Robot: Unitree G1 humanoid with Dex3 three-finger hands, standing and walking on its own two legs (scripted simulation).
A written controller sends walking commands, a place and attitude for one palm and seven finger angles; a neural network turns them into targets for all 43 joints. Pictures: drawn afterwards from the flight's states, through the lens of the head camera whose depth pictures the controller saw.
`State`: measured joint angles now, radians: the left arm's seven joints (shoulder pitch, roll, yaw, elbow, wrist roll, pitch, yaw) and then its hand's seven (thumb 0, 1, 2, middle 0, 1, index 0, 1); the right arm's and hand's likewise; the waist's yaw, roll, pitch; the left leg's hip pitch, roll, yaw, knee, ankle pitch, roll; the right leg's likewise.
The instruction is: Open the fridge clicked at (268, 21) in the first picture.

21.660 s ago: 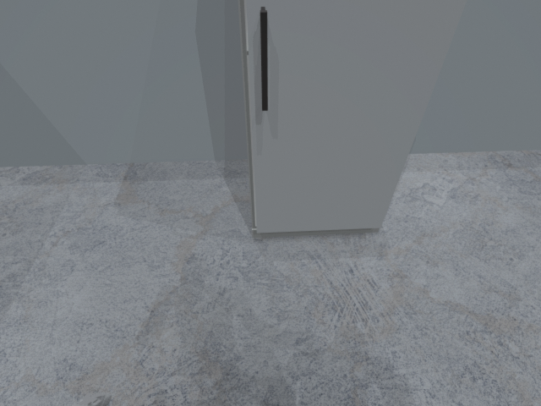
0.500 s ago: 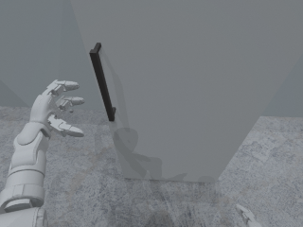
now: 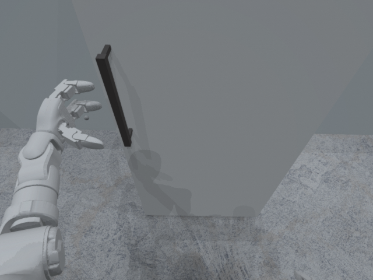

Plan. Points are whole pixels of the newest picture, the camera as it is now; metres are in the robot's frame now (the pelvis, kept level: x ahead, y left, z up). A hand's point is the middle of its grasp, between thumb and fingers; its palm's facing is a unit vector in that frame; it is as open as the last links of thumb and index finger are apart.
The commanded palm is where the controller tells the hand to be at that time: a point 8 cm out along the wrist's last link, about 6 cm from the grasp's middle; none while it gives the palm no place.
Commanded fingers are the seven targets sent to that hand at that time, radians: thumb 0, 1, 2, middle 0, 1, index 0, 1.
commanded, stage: move the hooked fingers beside the handle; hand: left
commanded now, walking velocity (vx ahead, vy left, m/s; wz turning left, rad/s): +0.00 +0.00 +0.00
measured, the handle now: (118, 103) +0.48 +0.17 +0.12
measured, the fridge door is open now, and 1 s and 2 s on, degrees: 0 0 0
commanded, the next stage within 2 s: feel for the door with the fingertips in 0.80 s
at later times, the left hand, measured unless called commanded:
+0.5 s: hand (78, 119) +0.41 +0.24 +0.13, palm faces +0.00 -1.00 +0.00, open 14.0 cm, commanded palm +0.38 +0.28 +0.12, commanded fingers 0.00 -0.50 0.30 -0.30 -1.20 -0.30 -1.20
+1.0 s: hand (79, 124) +0.40 +0.23 +0.13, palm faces +0.00 -1.00 -0.01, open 14.0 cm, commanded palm +0.37 +0.27 +0.12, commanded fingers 0.00 -0.50 0.30 -0.30 -1.20 -0.30 -1.20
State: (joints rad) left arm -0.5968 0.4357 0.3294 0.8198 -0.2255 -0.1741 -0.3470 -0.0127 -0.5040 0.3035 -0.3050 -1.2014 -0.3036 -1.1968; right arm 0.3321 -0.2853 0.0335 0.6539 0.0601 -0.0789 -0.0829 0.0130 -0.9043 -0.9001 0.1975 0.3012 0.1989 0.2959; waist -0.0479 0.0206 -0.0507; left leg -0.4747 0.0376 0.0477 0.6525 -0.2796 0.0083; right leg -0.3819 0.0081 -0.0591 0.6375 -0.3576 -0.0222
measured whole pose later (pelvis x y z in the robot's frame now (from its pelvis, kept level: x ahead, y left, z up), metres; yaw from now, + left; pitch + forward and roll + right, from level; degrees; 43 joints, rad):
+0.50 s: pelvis +0.00 +0.00 +0.00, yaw +0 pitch +7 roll -1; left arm -0.57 0.45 0.34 0.82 -0.25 -0.19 -0.38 -0.01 -0.50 0.30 -0.30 -1.20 -0.30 -1.20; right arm 0.34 -0.28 0.03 0.63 0.06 -0.05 -0.08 0.01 -0.90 -0.90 0.20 0.30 0.20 0.30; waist -0.04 0.02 -0.07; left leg -0.50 0.04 0.05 0.68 -0.30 0.01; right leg -0.40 0.01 -0.06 0.65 -0.36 -0.02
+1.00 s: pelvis -0.01 +0.01 +0.00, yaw +0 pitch +6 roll -1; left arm -0.56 0.43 0.31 0.78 -0.24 -0.17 -0.34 -0.01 -0.50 0.30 -0.30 -1.20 -0.30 -1.20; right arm 0.33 -0.28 0.04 0.62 0.06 -0.05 -0.07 0.01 -0.90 -0.90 0.20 0.30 0.20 0.30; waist -0.03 0.03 -0.06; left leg -0.50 0.04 0.04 0.68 -0.29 0.02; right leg -0.40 0.01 -0.06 0.65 -0.36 -0.01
